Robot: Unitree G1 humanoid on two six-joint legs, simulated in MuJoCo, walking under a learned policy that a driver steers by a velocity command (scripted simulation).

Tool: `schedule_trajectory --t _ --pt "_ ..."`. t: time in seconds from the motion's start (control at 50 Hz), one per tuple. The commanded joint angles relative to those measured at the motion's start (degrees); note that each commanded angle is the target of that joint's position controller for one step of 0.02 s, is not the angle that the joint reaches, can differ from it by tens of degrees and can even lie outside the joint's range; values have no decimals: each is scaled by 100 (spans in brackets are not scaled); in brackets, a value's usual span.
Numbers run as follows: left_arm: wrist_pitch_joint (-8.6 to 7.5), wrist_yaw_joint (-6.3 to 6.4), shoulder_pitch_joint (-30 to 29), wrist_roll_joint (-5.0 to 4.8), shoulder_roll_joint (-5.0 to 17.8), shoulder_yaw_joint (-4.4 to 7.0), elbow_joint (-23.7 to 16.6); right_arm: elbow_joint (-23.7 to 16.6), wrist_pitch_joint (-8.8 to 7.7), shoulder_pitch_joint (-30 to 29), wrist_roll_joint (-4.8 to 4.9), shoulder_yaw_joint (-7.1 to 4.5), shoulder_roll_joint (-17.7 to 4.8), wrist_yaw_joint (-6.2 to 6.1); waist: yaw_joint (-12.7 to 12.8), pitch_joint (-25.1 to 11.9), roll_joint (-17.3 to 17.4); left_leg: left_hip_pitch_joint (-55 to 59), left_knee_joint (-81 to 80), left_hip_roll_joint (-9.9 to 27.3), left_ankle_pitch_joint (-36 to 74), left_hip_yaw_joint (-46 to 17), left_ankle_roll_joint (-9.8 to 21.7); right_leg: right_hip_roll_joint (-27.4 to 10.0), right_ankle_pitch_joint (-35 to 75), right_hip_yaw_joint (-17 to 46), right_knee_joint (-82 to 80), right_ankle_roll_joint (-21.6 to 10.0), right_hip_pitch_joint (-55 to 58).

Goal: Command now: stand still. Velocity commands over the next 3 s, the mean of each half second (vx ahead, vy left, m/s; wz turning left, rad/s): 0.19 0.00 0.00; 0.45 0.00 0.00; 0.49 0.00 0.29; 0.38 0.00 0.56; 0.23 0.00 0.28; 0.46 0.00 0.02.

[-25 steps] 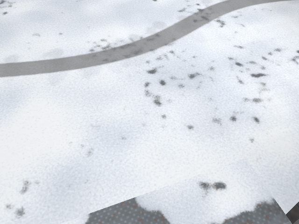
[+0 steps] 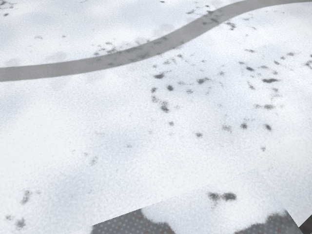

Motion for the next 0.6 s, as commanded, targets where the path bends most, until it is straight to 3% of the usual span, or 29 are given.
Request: schedule_trajectory --t 0.02,0.12,0.14,0.16,0.18,0.2,0.24,0.26,0.28,0.3,0.32,0.34,0.36,0.38,0.4,0.42,0.44,0.46,0.48,0.5,0.52,0.54,0.56,0.58,0.6 --pt "-56 3 -65 -3 535 75 -213 -137 -37 331 -1 -14 -362 31 5 -84 163 -89 -493 151 1322 -160 223 -65 1070 -38 -383 -240 81" --pt "-72 3 9 1 492 46 -169 -87 -6 439 -20 -7 -409 -16 -3 -77 152 -193 -511 142 1252 -127 230 -53 1152 -47 -346 -248 170" --pt "-56 7 178 17 504 53 -85 -15 28 617 -44 -14 -408 -33 -20 -39 161 -176 -632 169 631 -164 273 -41 584 -58 -409 -266 137" --pt "-43 37 269 97 646 116 -72 47 65 834 -143 -97 -609 -89 -89 186 266 -240 -802 258 -510 -311 463 48 -508 -112 -361 -342 -96" --pt "-42 83 203 188 764 184 -143 90 80 1035 -272 -198 -885 -171 -210 456 435 -230 -1023 517 -1626 -705 765 103 -1503 -103 -257 -433 -593" --pt "-51 145 11 218 738 230 -265 150 63 1364 -339 -268 -1012 -277 -407 664 633 45 -1304 929 -2285 -1289 1104 128 -1795 -88 26 -489 -1261" --pt "-122 251 -291 227 397 218 -440 306 39 1727 -333 -218 -874 -439 -585 801 1070 731 -1907 1927 -2500 -2371 1636 182 -1104 -237 844 -512 -2086" --pt "-153 304 -334 232 175 163 -524 286 28 1564 -318 -128 -707 -477 -495 848 1013 480 -2130 2156 -2167 -2517 1672 48 -873 -24 1011 -574 -1794" --pt "-190 331 -204 196 80 140 -617 56 -15 963 -239 -127 -759 -532 -230 791 847 -41 -2140 2029 -1969 -2200 1500 51 -822 10 872 -666 -1024" --pt "-208 321 261 145 84 147 -569 -135 -1 316 -209 -117 -835 -504 124 667 720 -704 -2020 1719 -1899 -1658 1324 128 -716 -91 375 -698 113" --pt "-251 258 515 122 170 192 -468 -240 99 65 -222 -136 -917 -473 206 650 648 -1067 -1817 1385 -1725 -1230 1296 363 -342 -308 95 -712 792" --pt "-299 195 1003 178 177 209 -303 -230 212 110 -279 -145 -977 -457 320 547 568 -1257 -1385 1172 -1433 -903 1291 426 -128 -371 -69 -728 1355" --pt "-356 158 1573 186 174 232 -115 -86 270 448 -445 -114 -837 -394 502 411 134 -1549 -430 950 -756 -589 1203 230 148 -45 -302 -831 1976" --pt "-420 207 2580 230 458 305 139 -31 259 668 -555 -18 -400 -284 756 203 -779 -2675 1620 227 101 9 759 -553 604 1430 -791 -1572 2829" --pt "-372 231 4469 324 867 318 597 -202 164 525 -534 61 -67 -173 1393 -362 -1775 -4244 3916 -438 -1088 -299 442 -1938 592 4193 -1830 -2760 4101" --pt "-350 169 4681 563 1016 249 917 -172 -21 66 -317 -47 -253 -183 1440 639 -1091 -5820 7084 -428 -899 -1360 721 -2236 -306 4417 -2003 -2706 3689" --pt "-223 139 4020 653 755 166 951 -168 -171 -211 -253 -54 -343 -160 1136 764 -469 -6609 9149 -504 -660 -1501 1061 -2052 -789 3666 -1713 -2250 3151" --pt "-154 116 2841 764 186 -88 572 -242 -267 -278 -348 -27 -283 -152 650 728 102 -6736 9201 -350 78 -1683 1376 -1830 -688 2890 -1655 -1980 2565" --pt "-62 115 2650 659 -177 -269 585 -331 -191 -283 -425 76 -18 -69 488 543 42 -6798 9960 -188 112 -1395 1601 -1701 -485 2348 -1618 -1927 2104" --pt "36 165 2644 622 -378 -397 697 -568 -48 -419 -407 189 168 37 231 479 -91 -7165 11001 -37 -298 -1166 1800 -1693 -586 2082 -1608 -1887 1684" --pt "64 210 2464 674 -473 -504 743 -837 62 -665 -407 311 384 58 15 598 12 -7659 11323 73 -491 -1109 1923 -1590 -870 1783 -1695 -1761 1167" --pt "26 221 2255 800 -577 -597 732 -1172 119 -1072 -362 446 464 41 -153 629 19 -7613 11202 183 -542 -939 2062 -1407 -992 1358 -1912 -1623 361" --pt "-69 237 1892 932 -547 -624 580 -1313 131 -1239 -277 518 434 -25 -280 594 158 -7233 10428 276 -344 -769 2007 -1106 -1067 881 -2125 -1487 -307" --pt "-194 167 1583 1042 -462 -660 455 -1487 145 -1446 -151 533 269 -78 -434 545 331 -6355 8969 459 304 -636 1997 -790 -1093 481 -2431 -1284 -1191" --pt "-332 167 1652 968 -278 -661 323 -1651 180 -1773 -62 494 8 -101 -276 408 223 -5444 7633 572 888 -262 1746 -448 -1130 206 -2720 -1255 -1841"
